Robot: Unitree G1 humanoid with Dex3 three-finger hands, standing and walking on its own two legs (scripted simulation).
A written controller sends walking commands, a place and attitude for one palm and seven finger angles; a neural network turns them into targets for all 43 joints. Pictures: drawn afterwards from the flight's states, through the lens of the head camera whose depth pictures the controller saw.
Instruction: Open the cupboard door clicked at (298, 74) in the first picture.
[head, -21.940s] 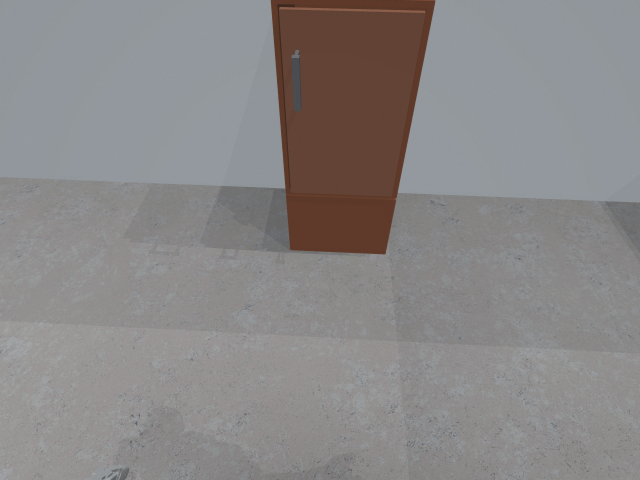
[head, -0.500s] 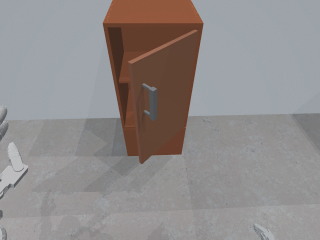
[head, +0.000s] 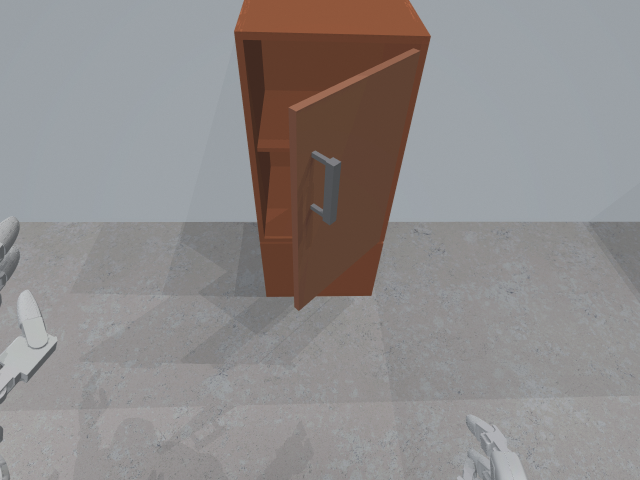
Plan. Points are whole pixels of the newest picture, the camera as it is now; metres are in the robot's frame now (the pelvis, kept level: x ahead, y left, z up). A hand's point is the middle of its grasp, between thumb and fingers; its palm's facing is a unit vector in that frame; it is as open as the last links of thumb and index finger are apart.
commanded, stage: stop stepping back and stand still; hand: left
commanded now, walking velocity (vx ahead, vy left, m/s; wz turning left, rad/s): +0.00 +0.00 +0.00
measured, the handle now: (323, 188) +0.63 +0.04 -0.01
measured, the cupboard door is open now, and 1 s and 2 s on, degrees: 45 45 45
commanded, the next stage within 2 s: let the arm hang, fingers relaxed in 0.04 s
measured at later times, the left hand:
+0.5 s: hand out of the picture +0.01 +0.17 -0.18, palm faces +0.01 -0.98 -0.17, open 7.1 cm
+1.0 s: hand out of the picture +0.04 +0.18 -0.17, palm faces +0.06 -0.97 -0.25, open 7.4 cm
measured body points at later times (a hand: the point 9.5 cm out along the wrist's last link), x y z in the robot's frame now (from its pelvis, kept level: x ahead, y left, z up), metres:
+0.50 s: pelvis -0.01 -0.01 +0.00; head +0.02 +0.00 +0.44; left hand +0.02 +0.22 -0.17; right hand +0.04 -0.28 -0.14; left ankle +0.04 +0.10 -0.74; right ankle +0.03 -0.12 -0.74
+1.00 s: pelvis +0.01 -0.02 +0.00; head +0.02 -0.03 +0.45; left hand +0.04 +0.23 -0.15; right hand +0.03 -0.24 -0.17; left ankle +0.04 +0.10 -0.74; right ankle +0.03 -0.12 -0.74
